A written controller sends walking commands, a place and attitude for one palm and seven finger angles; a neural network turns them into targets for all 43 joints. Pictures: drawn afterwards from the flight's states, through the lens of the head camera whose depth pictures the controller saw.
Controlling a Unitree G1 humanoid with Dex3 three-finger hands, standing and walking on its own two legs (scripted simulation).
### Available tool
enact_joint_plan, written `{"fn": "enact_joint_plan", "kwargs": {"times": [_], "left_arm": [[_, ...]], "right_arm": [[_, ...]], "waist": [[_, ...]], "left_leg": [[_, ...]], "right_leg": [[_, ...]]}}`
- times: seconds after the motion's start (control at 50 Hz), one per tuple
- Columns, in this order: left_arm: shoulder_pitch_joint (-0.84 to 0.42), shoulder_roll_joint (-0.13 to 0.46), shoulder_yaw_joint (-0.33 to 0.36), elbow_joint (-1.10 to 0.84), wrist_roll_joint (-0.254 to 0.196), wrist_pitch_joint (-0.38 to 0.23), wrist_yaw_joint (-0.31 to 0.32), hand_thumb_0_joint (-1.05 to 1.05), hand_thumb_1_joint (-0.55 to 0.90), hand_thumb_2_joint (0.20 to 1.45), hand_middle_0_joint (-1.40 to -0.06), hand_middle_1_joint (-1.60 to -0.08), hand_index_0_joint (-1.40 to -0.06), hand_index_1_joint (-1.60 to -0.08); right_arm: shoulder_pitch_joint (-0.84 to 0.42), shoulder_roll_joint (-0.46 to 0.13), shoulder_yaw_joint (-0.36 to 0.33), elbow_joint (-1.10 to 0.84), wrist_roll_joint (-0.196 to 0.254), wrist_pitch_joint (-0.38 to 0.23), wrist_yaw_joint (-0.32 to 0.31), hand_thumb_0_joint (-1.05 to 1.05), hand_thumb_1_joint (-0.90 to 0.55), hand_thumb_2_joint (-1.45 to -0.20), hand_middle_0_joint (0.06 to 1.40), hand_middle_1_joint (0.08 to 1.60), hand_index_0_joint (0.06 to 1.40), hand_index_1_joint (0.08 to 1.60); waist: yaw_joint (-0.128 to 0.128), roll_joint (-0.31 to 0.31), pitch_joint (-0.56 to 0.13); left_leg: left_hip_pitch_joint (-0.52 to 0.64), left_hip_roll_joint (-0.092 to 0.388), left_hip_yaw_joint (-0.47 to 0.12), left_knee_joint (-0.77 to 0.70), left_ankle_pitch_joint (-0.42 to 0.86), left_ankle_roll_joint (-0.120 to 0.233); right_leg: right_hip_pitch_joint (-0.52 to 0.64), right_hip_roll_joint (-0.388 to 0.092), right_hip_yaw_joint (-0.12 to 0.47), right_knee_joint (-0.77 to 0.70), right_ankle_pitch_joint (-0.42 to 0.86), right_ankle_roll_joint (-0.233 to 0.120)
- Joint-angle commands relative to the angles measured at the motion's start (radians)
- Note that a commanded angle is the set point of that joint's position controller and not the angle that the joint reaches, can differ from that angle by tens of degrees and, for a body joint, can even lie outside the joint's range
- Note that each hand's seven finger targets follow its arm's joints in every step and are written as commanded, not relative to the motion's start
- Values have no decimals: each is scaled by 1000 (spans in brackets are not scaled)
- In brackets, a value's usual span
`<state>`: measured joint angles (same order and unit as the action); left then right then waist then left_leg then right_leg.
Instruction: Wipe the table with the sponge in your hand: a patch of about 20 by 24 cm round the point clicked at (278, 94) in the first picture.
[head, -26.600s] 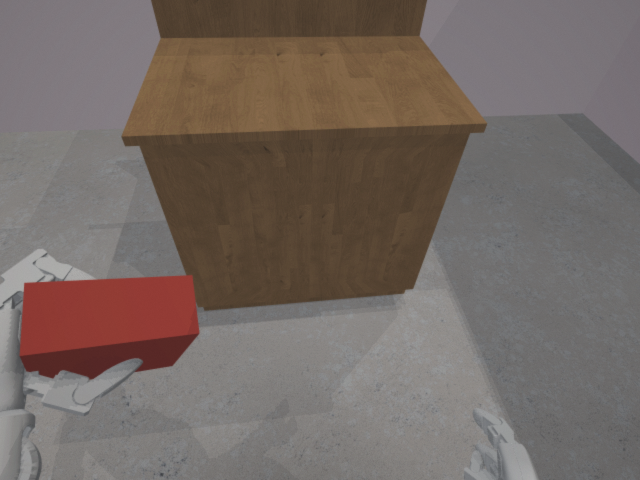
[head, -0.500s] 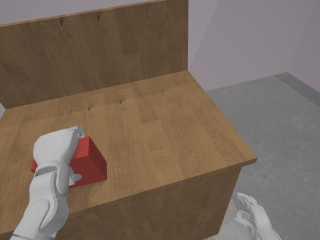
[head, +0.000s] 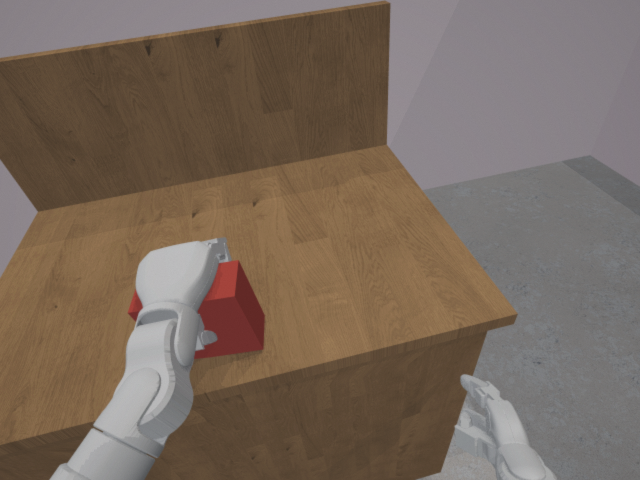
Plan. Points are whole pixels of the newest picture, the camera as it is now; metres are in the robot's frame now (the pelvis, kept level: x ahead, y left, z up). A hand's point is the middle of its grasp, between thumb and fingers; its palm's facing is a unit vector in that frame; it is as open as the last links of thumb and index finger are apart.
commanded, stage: slide across to the third lane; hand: left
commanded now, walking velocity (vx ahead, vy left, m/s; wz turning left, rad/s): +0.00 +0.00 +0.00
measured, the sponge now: (210, 322) +0.29 +0.21 +0.06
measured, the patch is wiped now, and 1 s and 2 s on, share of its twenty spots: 0.70 0.90 1.00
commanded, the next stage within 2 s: wipe forward along the third lane in 0.14 s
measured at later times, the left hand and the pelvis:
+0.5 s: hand (223, 281) +0.32 +0.19 +0.11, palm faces +0.06 -0.06 -1.00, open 9.8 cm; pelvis -0.01 -0.02 +0.00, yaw +0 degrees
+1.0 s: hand (225, 255) +0.37 +0.20 +0.11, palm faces +0.00 -0.04 -1.00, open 9.8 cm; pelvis +0.00 -0.02 +0.00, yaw +0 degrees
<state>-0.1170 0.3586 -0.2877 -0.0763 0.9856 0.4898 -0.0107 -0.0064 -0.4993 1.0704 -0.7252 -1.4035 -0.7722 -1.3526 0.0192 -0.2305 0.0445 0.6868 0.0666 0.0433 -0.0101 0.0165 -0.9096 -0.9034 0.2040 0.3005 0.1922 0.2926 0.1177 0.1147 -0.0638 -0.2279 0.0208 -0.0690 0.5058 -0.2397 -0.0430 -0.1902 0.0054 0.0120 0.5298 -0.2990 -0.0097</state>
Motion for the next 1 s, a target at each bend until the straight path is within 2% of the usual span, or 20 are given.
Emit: {"fn": "enact_joint_plan", "kwargs": {"times": [0.0,0.08,0.1,0.18,0.2,0.28,0.36,0.38,0.44,0.48,0.5,0.58,0.6,0.68,0.74,0.78,0.82,0.88,0.94,0.98], "left_arm": [[-252,39,42,-135,-29,10,31,0,100,1300,-1200,-1600,-1200,-1600],[-315,84,57,-99,-20,28,31,0,100,1300,-1200,-1600,-1200,-1600],[-324,14,-1,-108,-26,29,26,0,100,1300,-1200,-1600,-1200,-1600],[-353,30,-2,-81,-18,33,21,0,100,1300,-1200,-1600,-1200,-1600],[-355,-19,-45,-78,-24,35,20,0,100,1300,-1200,-1600,-1200,-1600],[-398,62,33,18,-14,51,28,0,100,1300,-1200,-1600,-1200,-1600],[-457,50,28,98,-14,65,32,0,100,1300,-1200,-1600,-1200,-1600],[-450,114,86,119,-8,69,33,0,100,1300,-1200,-1600,-1200,-1600],[-517,57,26,195,-2,68,23,0,100,1300,-1200,-1600,-1200,-1600],[-534,134,92,248,10,64,20,0,100,1300,-1200,-1600,-1200,-1600],[-558,71,37,250,5,56,15,0,100,1300,-1200,-1600,-1200,-1600],[-512,136,112,333,9,32,8,0,100,1300,-1200,-1600,-1200,-1600],[-526,92,71,342,2,25,5,0,100,1300,-1200,-1600,-1200,-1600],[-520,153,131,406,4,7,3,0,100,1300,-1200,-1600,-1200,-1600],[-561,119,92,444,7,-11,1,0,100,1300,-1200,-1600,-1200,-1600],[-570,190,151,461,18,-22,3,0,100,1300,-1200,-1600,-1200,-1600],[-593,121,90,478,14,-31,4,0,100,1300,-1200,-1600,-1200,-1600],[-600,164,133,486,17,-42,9,0,100,1300,-1200,-1600,-1200,-1600],[-640,131,100,529,14,-54,17,0,100,1300,-1200,-1600,-1200,-1600],[-625,192,161,541,18,-60,25,0,100,1300,-1200,-1600,-1200,-1600]], "right_arm": [[-254,-89,-33,-190,2,-49,3,0,-900,-900,200,300,200,300],[-254,-98,-35,-174,5,-39,-3,0,-900,-900,200,300,200,300],[-260,-87,-31,-187,8,-42,-3,0,-900,-900,200,300,200,300],[-257,-94,-35,-179,11,-41,3,0,-900,-900,200,300,200,300],[-260,-87,-34,-186,12,-45,5,0,-900,-900,200,300,200,300],[-249,-101,-34,-161,11,-31,-2,0,-900,-900,200,300,200,300],[-247,-102,-31,-150,14,-26,-13,0,-900,-900,200,300,200,300],[-246,-107,-30,-148,12,-23,-18,0,-900,-900,200,300,200,300],[-228,-109,-27,-140,16,-23,-30,0,-900,-900,200,300,200,300],[-212,-122,-28,-131,13,-19,-39,0,-900,-900,200,300,200,300],[-207,-113,-26,-143,16,-22,-42,0,-900,-900,200,300,200,300],[-171,-127,-34,-136,8,-17,-46,0,-900,-900,200,300,200,300],[-160,-125,-33,-141,11,-17,-47,0,-900,-900,200,300,200,300],[-133,-136,-39,-135,9,-8,-52,0,-900,-900,200,300,200,300],[-106,-139,-44,-131,13,-7,-57,0,-900,-900,200,300,200,300],[-95,-147,-46,-125,10,-2,-60,0,-900,-900,200,300,200,300],[-81,-141,-49,-130,15,-3,-60,0,-900,-900,200,300,200,300],[-78,-146,-52,-130,13,2,-60,0,-900,-900,200,300,200,300],[-55,-148,-57,-123,16,2,-62,0,-900,-900,200,300,200,300],[-51,-152,-59,-121,12,6,-64,0,-900,-900,200,300,200,300]], "waist": [[-7,-159,-134],[-16,-131,-111],[-18,-134,-126],[-21,-138,-135],[-22,-148,-155],[-21,-169,-124],[-28,-180,-123],[-19,-175,-113],[-43,-179,-97],[-38,-174,-105],[-44,-169,-124],[-33,-196,-143],[-45,-208,-152],[-42,-212,-129],[-60,-214,-121],[-54,-195,-137],[-68,-208,-130],[-58,-180,-145],[-78,-215,-142],[-59,-206,-168]], "left_leg": [[78,-47,69,-58,147,68],[81,-44,68,-67,110,65],[83,-50,74,-63,115,70],[95,-48,67,-64,114,69],[96,-54,75,-56,120,73],[75,-49,73,-67,92,68],[60,-55,89,-58,86,69],[54,-53,79,-68,75,66],[45,-54,87,-63,56,68],[36,-55,80,-70,36,66],[37,-60,85,-58,51,70],[23,-57,76,-49,72,70],[16,-60,84,-38,83,73],[-10,-58,77,-40,74,71],[-23,-59,86,-30,64,74],[-21,-58,77,-33,79,72],[-25,-58,83,-26,81,76],[-27,-57,72,-35,78,74],[-35,-58,84,-23,65,78],[-35,-57,77,-30,77,75]], "right_leg": [[-7,37,-42,-100,174,-45],[-29,38,-22,-115,127,-47],[-24,34,-37,-111,129,-44],[-26,38,-25,-113,135,-48],[-19,32,-32,-108,143,-43],[-32,36,-22,-116,123,-45],[-34,26,-21,-118,140,-37],[-36,31,-10,-124,112,-41],[-63,25,-20,-126,92,-36],[-62,28,-6,-131,67,-39],[-53,23,-18,-120,89,-37],[-42,24,-6,-119,143,-37],[-31,21,-14,-109,172,-31],[-48,24,2,-120,173,-30],[-65,22,-6,-116,169,-25],[-59,25,6,-116,189,-32],[-69,23,-9,-108,200,-27],[-71,25,-5,-114,183,-33],[-85,23,-11,-114,177,-26],[-67,26,-3,-116,189,-30]]}}
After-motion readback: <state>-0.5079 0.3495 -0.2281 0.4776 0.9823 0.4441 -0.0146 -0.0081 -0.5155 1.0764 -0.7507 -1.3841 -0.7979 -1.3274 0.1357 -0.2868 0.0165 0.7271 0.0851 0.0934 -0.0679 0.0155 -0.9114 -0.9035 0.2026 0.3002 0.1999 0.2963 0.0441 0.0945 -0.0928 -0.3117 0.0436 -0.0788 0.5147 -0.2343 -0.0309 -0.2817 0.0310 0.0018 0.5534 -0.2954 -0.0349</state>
